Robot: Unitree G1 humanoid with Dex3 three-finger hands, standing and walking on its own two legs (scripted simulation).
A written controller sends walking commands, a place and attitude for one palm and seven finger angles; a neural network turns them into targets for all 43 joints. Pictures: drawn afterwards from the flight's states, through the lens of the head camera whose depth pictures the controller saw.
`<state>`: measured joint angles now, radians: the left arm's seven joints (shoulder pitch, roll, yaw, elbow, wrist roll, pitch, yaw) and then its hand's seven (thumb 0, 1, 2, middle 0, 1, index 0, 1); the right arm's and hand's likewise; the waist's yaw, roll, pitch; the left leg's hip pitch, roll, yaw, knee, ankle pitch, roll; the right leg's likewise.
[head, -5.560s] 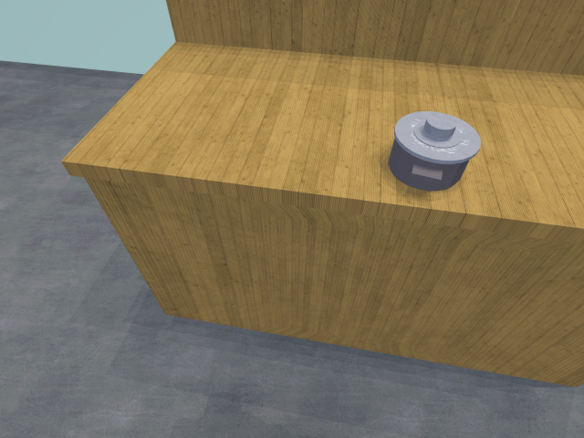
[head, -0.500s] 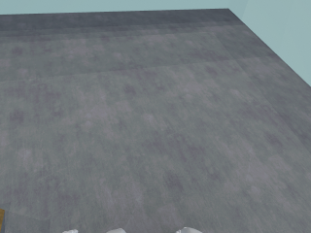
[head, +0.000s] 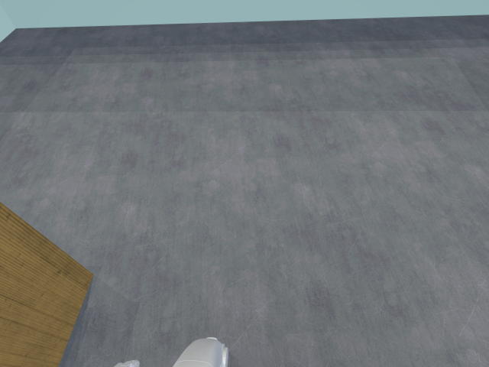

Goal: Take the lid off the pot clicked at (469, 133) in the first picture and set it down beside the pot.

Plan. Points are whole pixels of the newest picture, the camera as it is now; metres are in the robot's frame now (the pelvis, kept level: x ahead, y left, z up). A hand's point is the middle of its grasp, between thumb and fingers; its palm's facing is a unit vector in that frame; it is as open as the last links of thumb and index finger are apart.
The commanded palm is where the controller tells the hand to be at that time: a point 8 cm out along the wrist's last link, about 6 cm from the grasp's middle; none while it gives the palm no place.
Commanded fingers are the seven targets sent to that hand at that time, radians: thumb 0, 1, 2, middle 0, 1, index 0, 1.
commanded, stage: turn to face it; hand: left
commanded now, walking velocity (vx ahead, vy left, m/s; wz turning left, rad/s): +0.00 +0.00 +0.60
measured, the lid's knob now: out of the picture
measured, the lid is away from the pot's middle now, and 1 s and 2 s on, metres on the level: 0.00 0.00 0.00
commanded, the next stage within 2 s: none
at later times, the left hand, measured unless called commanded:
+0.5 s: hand out of the picture +0.01 +0.27 -0.16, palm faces +0.33 -0.91 -0.26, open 7.3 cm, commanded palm none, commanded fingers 0.00 0.90 0.90 -0.20 -0.30 -0.20 -0.30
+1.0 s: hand out of the picture -0.07 +0.19 -0.15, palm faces +0.56 -0.79 -0.25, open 7.3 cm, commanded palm none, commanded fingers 0.00 0.90 0.90 -0.20 -0.30 -0.20 -0.30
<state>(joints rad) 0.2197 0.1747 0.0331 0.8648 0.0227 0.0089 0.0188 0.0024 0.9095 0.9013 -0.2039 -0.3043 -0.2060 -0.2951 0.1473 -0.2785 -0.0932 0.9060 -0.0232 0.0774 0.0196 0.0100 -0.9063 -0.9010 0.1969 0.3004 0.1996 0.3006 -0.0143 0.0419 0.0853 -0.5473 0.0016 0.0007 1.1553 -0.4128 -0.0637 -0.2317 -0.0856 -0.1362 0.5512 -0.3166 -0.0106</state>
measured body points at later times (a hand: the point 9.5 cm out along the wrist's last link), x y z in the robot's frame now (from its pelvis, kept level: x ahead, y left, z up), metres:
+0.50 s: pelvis -0.02 +0.03 +0.00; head +0.02 +0.06 +0.45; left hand -0.01 +0.32 -0.14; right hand +0.16 -0.19 -0.12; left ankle -0.02 +0.12 -0.74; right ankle +0.03 -0.13 -0.66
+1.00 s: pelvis -0.02 -0.02 +0.00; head +0.02 -0.01 +0.45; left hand -0.09 +0.23 -0.13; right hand +0.19 -0.20 -0.15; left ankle -0.10 +0.10 -0.68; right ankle +0.04 -0.11 -0.74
